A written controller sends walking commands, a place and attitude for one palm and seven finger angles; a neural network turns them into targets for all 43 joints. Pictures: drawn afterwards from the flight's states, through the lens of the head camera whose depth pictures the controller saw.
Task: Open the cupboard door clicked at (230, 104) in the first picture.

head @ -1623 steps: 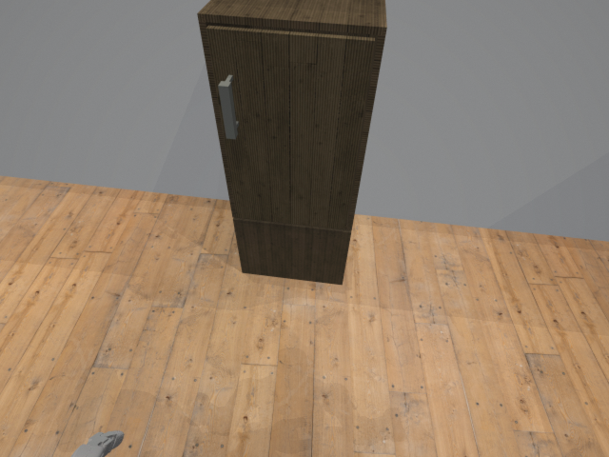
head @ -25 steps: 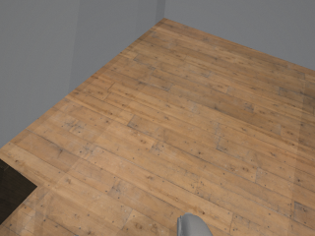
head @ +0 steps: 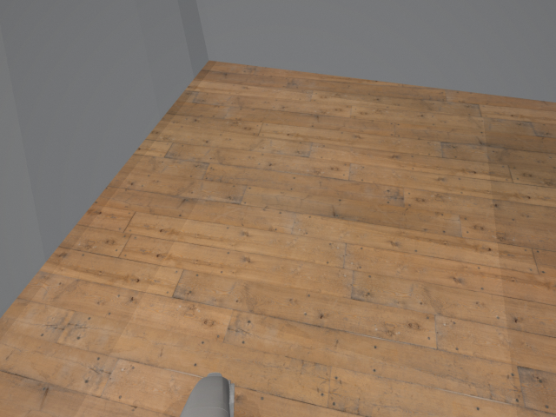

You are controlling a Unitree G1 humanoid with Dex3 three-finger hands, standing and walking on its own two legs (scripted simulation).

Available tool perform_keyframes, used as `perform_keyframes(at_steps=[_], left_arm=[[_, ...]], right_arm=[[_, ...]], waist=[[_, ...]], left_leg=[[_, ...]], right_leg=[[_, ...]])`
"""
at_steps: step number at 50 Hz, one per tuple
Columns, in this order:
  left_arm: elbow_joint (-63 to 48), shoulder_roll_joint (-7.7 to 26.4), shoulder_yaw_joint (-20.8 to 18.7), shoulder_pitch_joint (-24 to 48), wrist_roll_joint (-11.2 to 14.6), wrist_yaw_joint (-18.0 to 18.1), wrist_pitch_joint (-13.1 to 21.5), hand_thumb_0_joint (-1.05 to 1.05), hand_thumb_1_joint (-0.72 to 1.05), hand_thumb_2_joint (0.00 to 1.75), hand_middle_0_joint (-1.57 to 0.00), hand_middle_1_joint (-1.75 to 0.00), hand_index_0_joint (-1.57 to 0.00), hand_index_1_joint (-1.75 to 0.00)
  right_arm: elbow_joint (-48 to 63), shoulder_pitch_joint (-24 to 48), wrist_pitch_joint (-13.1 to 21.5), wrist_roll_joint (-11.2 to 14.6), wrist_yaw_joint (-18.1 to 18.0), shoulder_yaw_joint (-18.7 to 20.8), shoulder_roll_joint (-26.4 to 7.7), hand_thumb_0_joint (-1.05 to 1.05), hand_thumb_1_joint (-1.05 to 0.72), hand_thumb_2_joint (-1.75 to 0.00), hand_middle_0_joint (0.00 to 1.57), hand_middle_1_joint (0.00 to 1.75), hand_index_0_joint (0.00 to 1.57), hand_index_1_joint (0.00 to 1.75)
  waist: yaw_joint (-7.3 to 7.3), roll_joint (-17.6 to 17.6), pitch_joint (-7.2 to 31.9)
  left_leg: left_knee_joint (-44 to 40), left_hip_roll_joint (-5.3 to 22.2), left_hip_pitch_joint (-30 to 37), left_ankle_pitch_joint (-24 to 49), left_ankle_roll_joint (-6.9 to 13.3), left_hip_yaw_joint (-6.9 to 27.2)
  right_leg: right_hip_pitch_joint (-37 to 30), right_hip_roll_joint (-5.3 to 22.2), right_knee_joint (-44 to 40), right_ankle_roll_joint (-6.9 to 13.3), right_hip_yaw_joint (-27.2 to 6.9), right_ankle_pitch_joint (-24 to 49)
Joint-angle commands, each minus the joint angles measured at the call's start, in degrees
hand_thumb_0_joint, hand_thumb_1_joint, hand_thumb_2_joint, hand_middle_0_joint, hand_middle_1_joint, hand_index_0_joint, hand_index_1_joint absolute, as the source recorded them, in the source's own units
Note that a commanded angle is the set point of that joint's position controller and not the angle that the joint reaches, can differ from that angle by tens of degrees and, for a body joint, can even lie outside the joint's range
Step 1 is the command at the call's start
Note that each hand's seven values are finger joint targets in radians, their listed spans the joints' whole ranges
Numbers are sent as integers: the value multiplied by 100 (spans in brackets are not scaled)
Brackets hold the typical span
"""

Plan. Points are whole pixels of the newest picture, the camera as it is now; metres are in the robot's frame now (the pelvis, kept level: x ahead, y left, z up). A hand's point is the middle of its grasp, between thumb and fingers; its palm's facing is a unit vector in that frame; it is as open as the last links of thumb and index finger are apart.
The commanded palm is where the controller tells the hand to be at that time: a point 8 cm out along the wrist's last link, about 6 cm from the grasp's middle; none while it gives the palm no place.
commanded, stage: walk to a spot facing it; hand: left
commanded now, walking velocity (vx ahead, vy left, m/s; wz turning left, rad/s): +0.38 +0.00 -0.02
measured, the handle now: out of the picture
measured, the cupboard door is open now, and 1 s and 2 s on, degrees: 47 47 47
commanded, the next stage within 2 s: turn to face it in 0.46 s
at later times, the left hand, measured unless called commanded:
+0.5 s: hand (207, 339) +0.27 +0.16 -0.18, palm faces +0.04 -0.99 -0.15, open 7.4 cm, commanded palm none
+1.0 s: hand (242, 211) +0.57 +0.13 -0.17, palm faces +0.17 -0.96 -0.21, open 7.1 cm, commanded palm none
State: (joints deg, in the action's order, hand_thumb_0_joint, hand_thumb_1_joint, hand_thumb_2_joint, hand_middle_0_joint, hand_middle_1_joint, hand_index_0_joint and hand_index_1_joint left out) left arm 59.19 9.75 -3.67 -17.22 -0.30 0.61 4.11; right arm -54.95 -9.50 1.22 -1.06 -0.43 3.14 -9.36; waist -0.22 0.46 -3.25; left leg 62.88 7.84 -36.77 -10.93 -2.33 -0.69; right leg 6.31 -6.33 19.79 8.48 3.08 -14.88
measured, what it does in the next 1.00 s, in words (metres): walks ahead: left foot, then right foot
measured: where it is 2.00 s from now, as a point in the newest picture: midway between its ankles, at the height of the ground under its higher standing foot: (322, 316)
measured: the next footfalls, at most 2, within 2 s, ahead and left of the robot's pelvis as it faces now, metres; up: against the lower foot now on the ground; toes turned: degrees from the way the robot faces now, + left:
left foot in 0.32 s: +0.28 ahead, +0.06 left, +0.00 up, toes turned +4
right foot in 0.70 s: +0.54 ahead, -0.17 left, +0.00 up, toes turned -7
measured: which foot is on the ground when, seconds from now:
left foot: up 0.00-0.30, down 0.32-0.74, up 0.76-1.00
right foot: down 0.00-0.32, up 0.34-0.68, down 0.70-1.00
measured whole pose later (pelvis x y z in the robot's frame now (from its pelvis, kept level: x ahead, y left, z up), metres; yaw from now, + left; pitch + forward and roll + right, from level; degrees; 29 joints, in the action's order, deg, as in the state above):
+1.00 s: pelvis +0.48 -0.07 -0.01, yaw +9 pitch +0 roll +0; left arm 54.1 10.1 -3.4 -7.5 -1.1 1.8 1.5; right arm -56.7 -10.7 -2.1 -0.9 0.4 3.8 -11.2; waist -2.6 -1.2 -4.0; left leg 59.4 5.6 -32.2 -20.9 -3.4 -4.4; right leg 13.5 5.9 29.7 1.3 15.7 -15.8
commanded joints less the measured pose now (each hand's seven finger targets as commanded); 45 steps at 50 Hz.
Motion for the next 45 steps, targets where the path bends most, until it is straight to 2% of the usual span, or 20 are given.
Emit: perform_keyframes(at_steps=[1, 7, 11, 13, 14, 15, 16, 17, 18, 21, 24, 29, 31, 34, 35, 36, 37, 39, 42, 45], left_arm=[[65, 339, 0, -1005, 3, 52, 172, 0, 90, 90, -20, -30, -20, -30], [411, 300, 76, -1740, -47, 209, 170, 0, 90, 90, -20, -30, -20, -30], [508, 533, 35, -1665, -52, 240, 198, 0, 90, 90, -20, -30, -20, -30], [524, 625, 15, -1420, -47, 235, 215, 0, 90, 90, -20, -30, -20, -30], [433, 602, 21, -1180, -16, 198, 217, 0, 90, 90, -20, -30, -20, -30], [319, 319, 36, -1206, 99, 138, 214, 0, 90, 90, -20, -30, -20, -30], [161, 260, 91, -1224, 96, 114, 235, 0, 90, 90, -20, -30, -20, -30], [36, 409, 44, -837, 11, 112, 144, 0, 90, 90, -20, -30, -20, -30], [-30, 230, 9, -616, -86, 23, 93, 0, 90, 90, -20, -30, -20, -30], [67, -114, 48, -768, -171, -84, -128, 0, 90, 90, -20, -30, -20, -30], [4, -232, 71, -553, -173, -112, -209, 0, 90, 90, -20, -30, -20, -30], [-288, -59, 128, 517, -55, -159, -155, 0, 90, 90, -20, -30, -20, -30], [-315, 108, 131, 547, -62, -126, -127, 0, 90, 90, -20, -30, -20, -30], [-219, 487, 49, -127, -91, -61, -49, 0, 90, 90, -20, -30, -20, -30], [-73, 786, -38, -709, -102, -24, 6, 0, 90, 90, -20, -30, -20, -30], [42, 1389, -195, -1336, -138, 50, 70, 0, 90, 90, -20, -30, -20, -30], [32, 1660, -239, -1566, -72, 65, 33, 0, 90, 90, -20, -30, -20, -30], [-258, 1145, -111, -658, -57, 148, -70, 0, 90, 90, -20, -30, -20, -30], [-566, 798, -29, 341, -62, 175, -144, 0, 90, 90, -20, -30, -20, -30], [-685, 736, -39, 703, -87, 132, -151, 0, 90, 90, -20, -30, -20, -30]], right_arm=[[145, -109, -17, 48, 24, 14, -254, 0, -90, -90, 20, 30, 20, 30], [302, 906, 32, 82, 97, -42, -234, 0, -90, -90, 20, 30, 20, 30], [127, 560, 119, 76, 37, -55, -246, 0, -90, -90, 20, 30, 20, 30], [-208, -457, 158, 56, -64, 18, -430, 0, -90, -90, 20, 30, 20, 30], [-447, -1315, 163, 10, -124, 88, -641, 0, -90, -90, 20, 30, 20, 30], [-597, -2104, 195, -134, -168, 231, -1126, 0, -90, -90, 20, 30, 20, 30], [-538, -2046, 180, -39, -161, 174, -1250, 0, -90, -90, 20, 30, 20, 30], [-422, -1573, 155, 30, -117, 154, -1091, 0, -90, -90, 20, 30, 20, 30], [-366, -1232, 218, 11, -168, 111, -785, 0, -90, -90, 20, 30, 20, 30], [-468, -1165, 430, -6, -186, -105, -246, 0, -90, -90, 20, 30, 20, 30], [-607, -1400, 475, 39, -164, -93, -372, 0, -90, -90, 20, 30, 20, 30], [-856, -1898, 395, 56, -169, -188, -418, 0, -90, -90, 20, 30, 20, 30], [-922, -1981, 336, 59, -180, -168, -568, 0, -90, -90, 20, 30, 20, 30], [-850, -1830, 280, 79, -170, -91, -791, 0, -90, -90, 20, 30, 20, 30], [-764, -1664, 275, 120, -153, -60, -797, 0, -90, -90, 20, 30, 20, 30], [-680, -1884, 304, 198, -119, -36, -560, 0, -90, -90, 20, 30, 20, 30], [-586, -2098, 258, 240, -162, -35, -515, 0, -90, -90, 20, 30, 20, 30], [-430, -1296, 117, 163, -128, -36, -392, 0, -90, -90, 20, 30, 20, 30], [-343, -1149, -174, 81, -5, -27, -106, 0, -90, -90, 20, 30, 20, 30], [-328, -1249, -345, 19, 71, -11, -71, 0, -90, -90, 20, 30, 20, 30]], waist=[[103, -746, 75], [310, -710, -246], [5, -709, -5], [-521, -727, 311], [-957, -566, 629], [-1170, 636, 1340], [-750, 937, 1508], [-533, 218, 623], [-368, 52, -192], [119, 178, -369], [229, 170, -295], [-31, 701, -537], [4, 649, -339], [399, 695, 359], [696, 390, 784], [851, -827, 1698], [794, -1347, 2327], [676, -1287, 1315], [14, -546, 679], [-275, -941, 439]], left_leg=[[-382, -255, -392, 283, 38, -273], [-1224, -585, -527, 174, 210, -572], [-2231, -1232, 792, -385, 551, -1134], [-2816, -1268, 2100, -111, 832, -964], [-3088, -847, 3615, 290, 1126, -449], [-3481, 958, 4945, 689, 1990, 2023], [-4315, 1896, 4945, 1049, 2435, 3519], [-4694, 1830, 3999, 87, 2352, 3359], [-4827, 1465, 3478, 295, 1690, 2650], [-5028, 745, 2521, 1397, 1289, 886], [-5007, 407, 2521, 2732, 1117, 40], [-4882, 82, 2360, 4065, 699, -367], [-4572, 203, 2716, 4544, 786, -140], [-3199, 224, 3066, 4949, 649, 56], [-2242, 71, 2401, 4117, 490, -13], [-430, -672, 1149, 1066, 229, -385], [1329, -1011, 857, -2726, 144, -131], [1815, -446, 281, -2095, 139, 266], [1045, -192, 767, -1534, 47, 145], [358, -214, 971, -1049, -95, -205]], right_leg=[[-740, 1442, -419, -920, -834, 4900], [-1411, 1574, -358, -1130, -1025, 5803], [-1446, 1593, 351, -871, -832, 7854], [-911, 1509, 1501, -967, -706, 7843], [296, 1436, 2700, -1038, -614, 6639], [1778, 766, 5209, -1123, -274, 2653], [2566, 298, 6649, -852, -513, -1300], [2974, 679, 6814, -651, -814, -1113], [3398, 788, 6635, -727, -692, -605], [2898, 1035, 5796, -852, -516, -95], [2878, 1149, 4789, -966, -155, 262], [1840, 906, 2243, -884, 476, 1340], [1503, 735, 1918, -807, 537, 1360], [458, 619, 1252, -736, 501, 1421], [-743, 1034, 1152, -618, 196, 2889], [-2390, 2648, 1366, 5, -1277, 5635], [-2652, 3930, 1062, 679, -2203, 7145], [-1383, 3366, 656, 444, -1386, 5593], [386, 2870, 115, -171, -190, 3517], [998, 2603, -84, -347, 547, 2844]])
